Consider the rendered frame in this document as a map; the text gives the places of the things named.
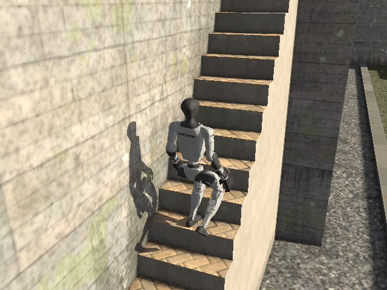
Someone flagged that stairs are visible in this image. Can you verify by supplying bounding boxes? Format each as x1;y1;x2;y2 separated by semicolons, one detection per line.
127;0;299;290

